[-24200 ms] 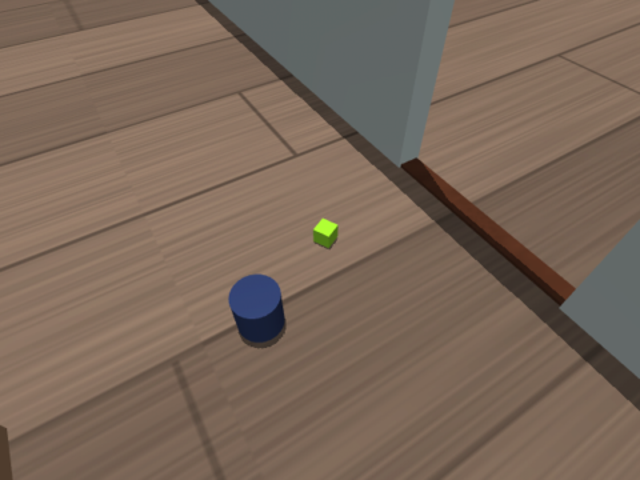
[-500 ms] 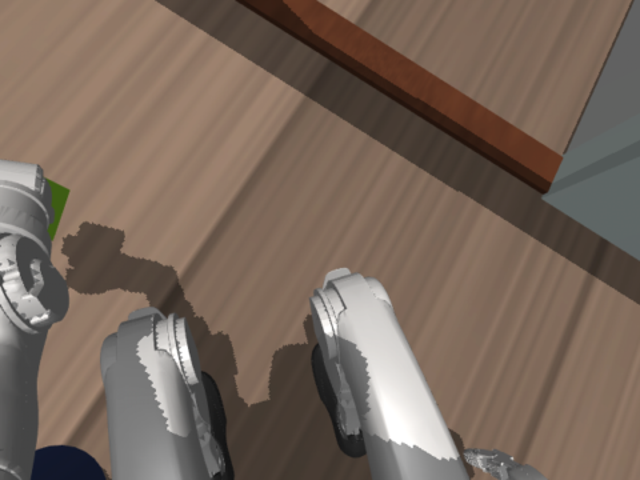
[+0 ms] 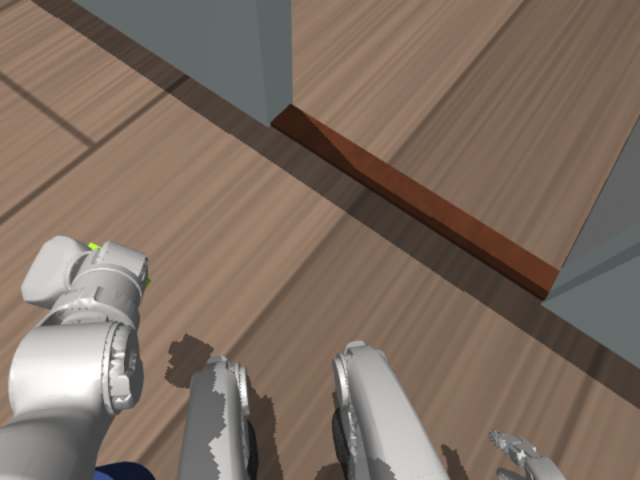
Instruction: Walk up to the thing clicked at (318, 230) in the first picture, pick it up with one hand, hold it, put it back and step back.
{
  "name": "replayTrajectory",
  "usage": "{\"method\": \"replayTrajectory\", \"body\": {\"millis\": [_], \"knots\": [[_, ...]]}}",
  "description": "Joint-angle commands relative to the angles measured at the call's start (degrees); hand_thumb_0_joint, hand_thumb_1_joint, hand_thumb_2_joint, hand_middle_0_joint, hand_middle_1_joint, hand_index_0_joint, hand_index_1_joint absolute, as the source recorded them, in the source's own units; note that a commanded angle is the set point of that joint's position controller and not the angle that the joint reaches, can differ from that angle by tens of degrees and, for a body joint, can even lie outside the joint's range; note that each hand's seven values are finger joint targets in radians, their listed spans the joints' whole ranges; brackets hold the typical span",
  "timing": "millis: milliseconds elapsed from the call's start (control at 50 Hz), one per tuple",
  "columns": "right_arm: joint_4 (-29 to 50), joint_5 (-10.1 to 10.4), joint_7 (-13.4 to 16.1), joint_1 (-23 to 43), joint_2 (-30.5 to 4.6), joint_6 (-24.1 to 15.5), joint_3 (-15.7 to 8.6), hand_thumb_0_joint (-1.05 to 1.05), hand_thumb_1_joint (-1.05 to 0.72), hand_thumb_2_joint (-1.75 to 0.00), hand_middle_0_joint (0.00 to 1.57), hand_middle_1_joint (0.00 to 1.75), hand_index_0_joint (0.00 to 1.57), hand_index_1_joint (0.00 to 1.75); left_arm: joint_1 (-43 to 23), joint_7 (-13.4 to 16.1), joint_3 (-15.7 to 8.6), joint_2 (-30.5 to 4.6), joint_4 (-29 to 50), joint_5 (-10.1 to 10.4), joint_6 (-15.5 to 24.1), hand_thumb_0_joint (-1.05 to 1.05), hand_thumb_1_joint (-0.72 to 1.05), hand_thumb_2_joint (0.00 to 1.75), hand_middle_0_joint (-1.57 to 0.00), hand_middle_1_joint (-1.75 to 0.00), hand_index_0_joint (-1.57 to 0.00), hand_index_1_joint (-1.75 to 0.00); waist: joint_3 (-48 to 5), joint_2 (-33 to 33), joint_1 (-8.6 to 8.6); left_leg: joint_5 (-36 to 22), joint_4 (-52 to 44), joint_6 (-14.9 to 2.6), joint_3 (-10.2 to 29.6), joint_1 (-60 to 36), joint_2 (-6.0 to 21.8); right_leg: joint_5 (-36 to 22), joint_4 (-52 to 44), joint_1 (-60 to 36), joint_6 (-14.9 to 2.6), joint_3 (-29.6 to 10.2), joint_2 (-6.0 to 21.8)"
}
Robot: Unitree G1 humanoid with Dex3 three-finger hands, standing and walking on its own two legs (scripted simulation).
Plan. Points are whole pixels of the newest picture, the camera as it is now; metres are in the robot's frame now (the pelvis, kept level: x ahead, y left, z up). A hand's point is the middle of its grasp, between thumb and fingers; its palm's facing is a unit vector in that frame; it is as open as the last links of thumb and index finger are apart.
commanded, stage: lift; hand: left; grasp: from above
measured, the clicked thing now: (106, 283) +0.42 +0.28 -0.13
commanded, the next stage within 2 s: hold in 0.76 s
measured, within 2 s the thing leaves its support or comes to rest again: neither
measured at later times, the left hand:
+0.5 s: hand (41, 256) +0.37 +0.24 +0.08, palm faces -0.14 -0.45 -0.88, open 9.7 cm
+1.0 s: hand (12, 209) +0.38 +0.23 +0.14, palm faces -0.12 -0.46 -0.88, open 9.5 cm
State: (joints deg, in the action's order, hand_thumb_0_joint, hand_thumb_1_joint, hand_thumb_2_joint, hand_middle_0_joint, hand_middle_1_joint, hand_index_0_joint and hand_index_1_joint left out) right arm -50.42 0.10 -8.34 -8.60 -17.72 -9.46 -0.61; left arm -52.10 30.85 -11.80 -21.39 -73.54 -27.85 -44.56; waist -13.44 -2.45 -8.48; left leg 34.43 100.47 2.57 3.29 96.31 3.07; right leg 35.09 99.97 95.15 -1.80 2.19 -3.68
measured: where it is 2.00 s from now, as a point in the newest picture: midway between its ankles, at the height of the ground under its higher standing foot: outside the picture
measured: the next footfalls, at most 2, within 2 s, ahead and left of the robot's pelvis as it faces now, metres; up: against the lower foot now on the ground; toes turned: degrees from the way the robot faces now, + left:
none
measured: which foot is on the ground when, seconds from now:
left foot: down 0.00-1.00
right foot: down 0.00-1.00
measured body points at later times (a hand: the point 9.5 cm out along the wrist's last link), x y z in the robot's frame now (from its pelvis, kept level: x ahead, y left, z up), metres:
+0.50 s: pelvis +0.03 -0.01 +0.14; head +0.12 -0.02 +0.59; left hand +0.38 +0.26 +0.13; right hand +0.12 -0.27 +0.01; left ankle +0.08 +0.14 -0.49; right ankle +0.08 -0.10 -0.49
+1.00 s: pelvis +0.06 +0.00 +0.19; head +0.11 -0.01 +0.64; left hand +0.39 +0.25 +0.19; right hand +0.16 -0.27 +0.07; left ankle +0.08 +0.14 -0.49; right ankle +0.08 -0.10 -0.49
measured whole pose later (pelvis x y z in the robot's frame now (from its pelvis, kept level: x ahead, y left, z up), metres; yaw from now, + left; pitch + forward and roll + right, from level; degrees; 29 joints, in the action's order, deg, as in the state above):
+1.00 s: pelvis +0.06 +0.00 +0.19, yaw +1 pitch +13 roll +0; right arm -50.6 -1.3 -9.4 -10.3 -17.6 -7.2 -2.4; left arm -45.7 35.5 -6.9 -11.0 -73.1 -20.8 -51.9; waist -8.1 -2.3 -4.6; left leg 22.6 52.1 2.6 0.1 42.8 3.4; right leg 23.4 52.4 42.3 -1.9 -0.9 -3.5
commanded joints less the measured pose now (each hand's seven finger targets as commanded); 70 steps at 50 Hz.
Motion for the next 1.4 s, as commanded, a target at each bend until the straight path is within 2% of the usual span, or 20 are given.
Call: {"method": "replayTrajectory", "body": {"millis": [0,40,160,200,260,340,460,520,580,640,700,760,820,940,980,1020,1040,1180,1280,1380], "knots": [[3.3,1.55,1.49,-5.28,-10.57,-1.89,-2.81,0.0,-0.88,-0.9,0.2,0.3,0.2,0.3,-22.24,2.83,3.57,-14.11,13.25,-2.72,-1.05,0.0,0.61,0.92,-1.01,-0.64,-0.97,-0.68,-31.42,-5.82,0.62,-5.9,-19.29,-2.07,-2.19,-32.93,-0.96,-5.87,-23.85,-24.55,1.13,-1.08,-0.11],[3.16,1.51,2.1,-4.52,-10.77,-2.09,-2.76,0.0,-0.88,-0.89,0.2,0.3,0.2,0.3,-21.87,3.32,3.19,-14.89,13.3,-2.46,-1.59,0.0,0.67,0.92,-1.03,-0.65,-1.0,-0.68,-30.47,-7.08,1.63,-7.38,-23.06,-1.57,-1.5,-37.16,-0.53,-8.19,-25.87,-26.5,0.89,-0.02,-0.09],[0.94,2.0,2.96,-4.46,-8.92,-2.85,-2.81,0.0,-0.87,-0.89,0.2,0.3,0.2,0.3,-19.35,3.83,5.58,-9.37,7.25,-0.95,-2.68,0.0,0.74,0.83,-1.1,-0.56,-1.08,-0.6,-21.19,-4.29,1.07,-7.34,-29.91,-1.5,-2.32,-40.96,-0.71,-7.13,-34.32,-33.19,1.33,-0.95,-0.56],[0.83,1.79,3.08,-4.45,-7.96,-2.96,-2.68,0.0,-0.87,-0.89,0.2,0.3,0.2,0.3,-19.66,3.97,6.38,-6.18,6.75,0.78,-2.99,0.0,0.74,0.79,-1.09,-0.56,-1.07,-0.58,-19.53,-3.91,0.86,-8.25,-31.56,-1.38,-2.82,-42.85,-1.1,-7.47,-37.0,-35.4,1.44,-1.47,-0.4],[1.22,1.71,3.06,-4.59,-7.71,-2.96,-2.57,0.0,-0.87,-0.89,0.2,0.3,0.2,0.3,-18.8,3.99,6.11,-6.48,5.58,1.17,-3.29,0.0,0.68,0.72,-1.03,-0.54,-1.02,-0.56,-17.56,-2.69,1.05,-11.37,-34.35,-1.35,-3.35,-44.38,-1.58,-10.61,-40.11,-40.09,1.75,-1.83,-0.23],[1.18,1.02,2.46,-4.96,-7.39,-2.78,-2.72,0.0,-0.87,-0.89,0.2,0.3,0.2,0.3,-19.17,4.4,6.89,-6.63,6.18,-0.05,-3.4,0.0,0.73,0.71,-1.06,-0.55,-1.05,-0.57,-18.08,-1.46,0.87,-14.39,-36.64,-1.47,-4.65,-46.25,-2.13,-14.08,-43.41,-45.77,2.27,-3.0,-0.09],[2.85,-0.26,1.21,-4.83,-7.7,-1.9,-3.48,0.0,-0.87,-0.89,0.2,0.3,0.2,0.3,-19.51,6.35,6.22,-4.76,10.1,3.57,-3.79,0.0,0.78,0.74,-1.08,-0.61,-1.08,-0.61,-21.85,-1.24,1.66,-18.96,-40.98,-1.03,-5.4,-52.53,-2.36,-20.93,-46.94,-53.88,2.65,-3.6,0.15],[3.32,-0.63,0.88,-4.07,-7.92,-1.32,-3.42,0.0,-0.87,-0.89,0.2,0.3,0.2,0.3,-19.72,6.89,5.35,-7.25,11.2,4.16,-4.29,0.0,0.79,0.75,-1.09,-0.59,-1.08,-0.61,-20.97,-0.69,2.12,-19.55,-43.14,-0.99,-5.71,-54.41,-2.49,-22.6,-49.3,-56.7,2.87,-3.82,0.27],[3.02,-0.62,0.57,-4.03,-7.99,-0.87,-3.49,0.0,-0.87,-0.89,0.2,0.3,0.2,0.3,-19.85,7.13,5.36,-8.19,10.84,2.7,-4.72,0.0,0.86,0.74,-1.14,-0.57,-1.14,-0.59,-20.08,-0.7,2.25,-19.63,-45.24,-0.91,-6.16,-56.03,-2.44,-22.68,-51.11,-58.35,3.09,-3.98,0.2],[3.42,-0.82,0.1,-3.39,-7.67,-0.44,-3.42,0.0,-0.87,-0.89,0.2,0.3,0.2,0.3,-19.04,6.92,6.12,-4.85,10.02,3.88,-5.42,0.0,0.87,0.7,-1.14,-0.57,-1.14,-0.58,-19.22,0.99,2.24,-19.61,-46.96,-1.03,-6.26,-56.54,-2.64,-23.45,-53.01,-60.53,3.5,-4.5,0.37],[4.0,-0.92,-0.18,-2.51,-8.06,-0.08,-4.02,0.0,-0.87,-0.89,0.2,0.3,0.2,0.3,-17.98,6.69,5.56,-4.56,9.58,4.3,-6.03,0.0,0.87,0.68,-1.14,-0.55,-1.13,-0.56,-19.04,0.7,2.98,-20.84,-48.85,-0.76,-6.4,-58.98,-2.58,-24.67,-53.67,-61.94,3.29,-3.97,0.21],[4.35,-0.88,-0.6,-2.16,-8.37,0.29,-4.18,0.0,-0.87,-0.89,0.2,0.3,0.2,0.3,-17.33,7.17,6.05,-3.96,8.39,3.2,-6.77,0.0,0.85,0.66,-1.12,-0.55,-1.11,-0.56,-16.88,1.49,3.22,-20.88,-50.3,-0.81,-6.55,-60.53,-2.6,-24.84,-55.06,-62.62,3.3,-3.99,0.11],[4.44,-1.03,-0.87,-1.84,-8.28,0.06,-3.99,0.0,-0.87,-0.89,0.2,0.3,0.2,0.3,-17.49,7.45,6.62,-2.2,8.74,4.09,-6.92,0.0,0.88,0.65,-1.13,-0.55,-1.13,-0.56,-14.92,2.04,3.05,-19.44,-52.0,-0.86,-6.18,-61.72,-2.39,-21.67,-56.61,-62.4,3.06,-3.73,0.03],[5.06,-1.07,-1.09,-1.34,-8.78,0.69,-4.15,0.0,-0.88,-0.89,0.2,0.3,0.2,0.3,-18.0,7.55,7.09,-1.34,9.48,3.79,-7.09,0.0,0.81,0.55,-1.07,-0.52,-1.07,-0.52,-13.79,1.1,3.36,-21.62,-54.01,-0.69,-6.11,-64.9,-2.48,-25.76,-56.96,-63.44,2.61,-3.25,0.11],[5.13,-1.04,-1.2,-1.61,-8.29,0.81,-3.64,0.0,-0.88,-0.89,0.2,0.3,0.2,0.3,-18.91,7.57,8.32,0.43,10.2,3.55,-6.94,0.0,0.78,0.59,-1.07,-0.53,-1.06,-0.54,-14.13,2.29,2.47,-21.51,-54.56,-0.94,-5.97,-65.72,-2.66,-26.17,-57.76,-64.3,2.78,-3.43,0.21],[5.65,-1.13,-1.04,-0.81,-8.79,0.8,-4.05,0.0,-0.88,-0.89,0.2,0.3,0.2,0.3,-18.56,7.79,7.3,-1.9,11.75,3.51,-6.64,0.0,0.8,0.59,-1.08,-0.52,-1.07,-0.53,-14.48,0.94,3.87,-21.94,-55.36,-0.65,-6.21,-66.92,-2.54,-25.62,-57.78,-65.24,2.51,-3.03,0.17],[5.77,-1.14,-1.04,-0.86,-8.35,1.04,-3.79,0.0,-0.88,-0.89,0.2,0.3,0.2,0.3,-18.15,7.91,8.04,-0.14,13.03,3.92,-6.57,0.0,0.78,0.58,-1.07,-0.52,-1.06,-0.53,-15.72,-0.09,3.69,-23.19,-55.31,-0.68,-6.26,-68.1,-2.66,-27.18,-57.68,-65.91,2.35,-3.05,0.24],[6.89,-1.33,-1.07,-0.75,-8.81,2.37,-3.96,0.0,-0.88,-0.89,0.2,0.3,0.2,0.3,-18.3,8.81,8.01,0.16,15.56,4.07,-7.32,0.0,0.75,0.61,-1.04,-0.54,-1.03,-0.56,-17.7,1.27,3.22,-27.25,-55.84,-0.91,-6.34,-70.97,-2.93,-35.46,-57.4,-68.9,2.63,-2.78,0.25],[7.03,-1.19,-1.07,-0.35,-8.6,2.56,-3.66,0.0,-0.89,-0.89,0.2,0.3,0.2,0.3,-18.83,8.96,8.5,0.75,14.6,4.01,-8.6,0.0,0.69,0.6,-1.0,-0.54,-0.99,-0.56,-14.07,0.8,3.82,-26.11,-57.79,-0.9,-5.78,-71.08,-2.84,-32.35,-58.69,-68.94,2.34,-2.35,0.3],[7.61,-1.09,-1.18,0.08,-8.33,2.88,-4.0,0.0,-0.89,-0.89,0.2,0.3,0.2,0.3,-17.84,8.65,8.19,1.71,13.66,4.17,-9.24,0.0,0.7,0.61,-1.0,-0.55,-0.98,-0.57,-14.73,1.48,4.4,-28.24,-58.1,-0.94,-6.21,-71.41,-3.29,-36.72,-58.71,-71.06,2.48,-2.43,0.45]]}}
